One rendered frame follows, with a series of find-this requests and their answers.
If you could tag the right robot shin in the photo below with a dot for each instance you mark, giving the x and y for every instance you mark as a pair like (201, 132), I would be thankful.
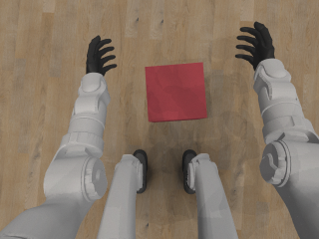
(202, 156)

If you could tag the right robot thigh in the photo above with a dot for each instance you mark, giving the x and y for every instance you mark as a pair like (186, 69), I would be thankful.
(214, 218)

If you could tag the carton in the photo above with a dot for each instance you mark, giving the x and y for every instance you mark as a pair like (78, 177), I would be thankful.
(176, 92)

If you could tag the robot left upper arm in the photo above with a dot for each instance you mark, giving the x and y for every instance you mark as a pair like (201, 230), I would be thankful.
(71, 186)

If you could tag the right robot hand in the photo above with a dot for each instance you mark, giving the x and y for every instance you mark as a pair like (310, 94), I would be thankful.
(263, 48)

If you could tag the robot right upper arm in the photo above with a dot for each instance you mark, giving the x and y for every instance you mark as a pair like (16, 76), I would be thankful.
(292, 167)

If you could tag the left robot hand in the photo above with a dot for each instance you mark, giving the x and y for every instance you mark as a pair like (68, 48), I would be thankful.
(94, 63)

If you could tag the robot right forearm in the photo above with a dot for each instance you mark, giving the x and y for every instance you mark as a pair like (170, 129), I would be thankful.
(279, 105)

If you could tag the robot left forearm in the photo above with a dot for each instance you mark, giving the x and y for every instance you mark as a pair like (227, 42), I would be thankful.
(88, 120)

